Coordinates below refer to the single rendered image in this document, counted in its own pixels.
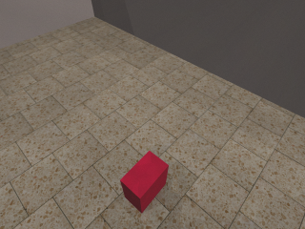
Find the carton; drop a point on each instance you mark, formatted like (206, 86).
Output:
(144, 181)

